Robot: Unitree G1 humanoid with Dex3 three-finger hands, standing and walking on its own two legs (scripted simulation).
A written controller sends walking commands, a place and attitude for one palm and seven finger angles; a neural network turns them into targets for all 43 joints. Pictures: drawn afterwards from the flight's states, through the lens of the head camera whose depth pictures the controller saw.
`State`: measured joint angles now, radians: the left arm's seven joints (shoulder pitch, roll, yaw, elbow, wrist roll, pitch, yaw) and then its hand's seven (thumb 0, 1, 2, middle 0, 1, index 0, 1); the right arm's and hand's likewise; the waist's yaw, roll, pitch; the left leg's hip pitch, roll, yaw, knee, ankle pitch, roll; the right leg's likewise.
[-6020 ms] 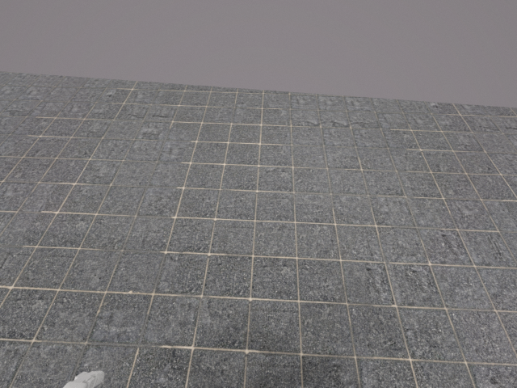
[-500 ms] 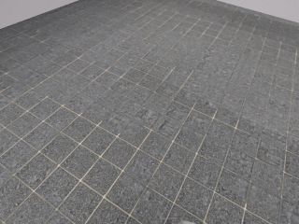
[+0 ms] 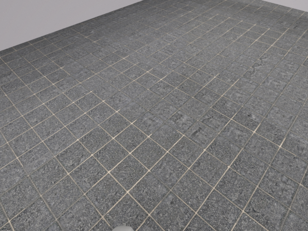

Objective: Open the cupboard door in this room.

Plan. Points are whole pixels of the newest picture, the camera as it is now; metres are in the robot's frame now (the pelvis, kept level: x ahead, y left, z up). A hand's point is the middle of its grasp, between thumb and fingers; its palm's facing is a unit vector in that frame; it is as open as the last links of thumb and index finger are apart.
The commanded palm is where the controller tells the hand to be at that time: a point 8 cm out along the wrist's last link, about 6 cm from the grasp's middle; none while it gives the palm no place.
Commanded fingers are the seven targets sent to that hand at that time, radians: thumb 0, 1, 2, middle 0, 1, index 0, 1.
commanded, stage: turn or walk to find it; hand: left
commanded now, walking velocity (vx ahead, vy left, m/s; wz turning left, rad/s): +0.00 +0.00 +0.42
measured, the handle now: out of the picture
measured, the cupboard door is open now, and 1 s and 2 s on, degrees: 0 0 0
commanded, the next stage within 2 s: none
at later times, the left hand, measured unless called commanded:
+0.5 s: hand out of the picture +0.02 +0.24 -0.16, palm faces +0.22 -0.94 -0.27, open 7.4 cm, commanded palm none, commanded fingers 0.00 0.90 0.90 -0.20 -0.30 -0.20 -0.30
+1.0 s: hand out of the picture -0.13 +0.22 -0.19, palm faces +0.48 -0.85 -0.23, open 7.4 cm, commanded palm none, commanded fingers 0.00 0.90 0.90 -0.20 -0.30 -0.20 -0.30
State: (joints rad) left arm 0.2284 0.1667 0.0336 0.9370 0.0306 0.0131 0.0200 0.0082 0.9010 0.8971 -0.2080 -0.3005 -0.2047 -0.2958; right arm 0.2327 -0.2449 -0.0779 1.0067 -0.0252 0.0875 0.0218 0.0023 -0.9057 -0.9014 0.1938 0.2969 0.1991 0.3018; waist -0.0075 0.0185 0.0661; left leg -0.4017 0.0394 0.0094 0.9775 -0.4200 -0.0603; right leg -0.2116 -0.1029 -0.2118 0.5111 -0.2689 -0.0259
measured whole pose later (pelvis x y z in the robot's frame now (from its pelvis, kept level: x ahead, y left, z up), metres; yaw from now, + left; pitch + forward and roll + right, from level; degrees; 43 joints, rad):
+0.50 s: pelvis -0.03 +0.02 +0.00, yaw +11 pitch -1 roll +0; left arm 0.17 0.22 0.06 0.93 0.01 0.05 0.01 0.01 0.91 0.90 -0.20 -0.30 -0.20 -0.29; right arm 0.19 -0.20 -0.05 0.96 -0.03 0.04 0.00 0.00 -0.90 -0.90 0.20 0.30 0.21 0.30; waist -0.02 0.02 0.06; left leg -0.27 -0.03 -0.04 0.49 -0.21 0.01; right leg -0.33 -0.05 -0.05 0.74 -0.42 0.07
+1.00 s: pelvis -0.06 +0.02 -0.02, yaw +26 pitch -1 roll +0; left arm 0.25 0.23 0.06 0.98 0.02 0.04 0.01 0.01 0.90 0.90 -0.21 -0.30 -0.20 -0.30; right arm 0.17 -0.22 -0.06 0.98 -0.02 0.04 0.02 0.00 -0.91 -0.90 0.19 0.30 0.20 0.30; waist 0.02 -0.04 0.08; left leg -0.25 0.02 0.08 0.59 -0.31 -0.01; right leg -0.29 -0.17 -0.24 0.67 -0.36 0.04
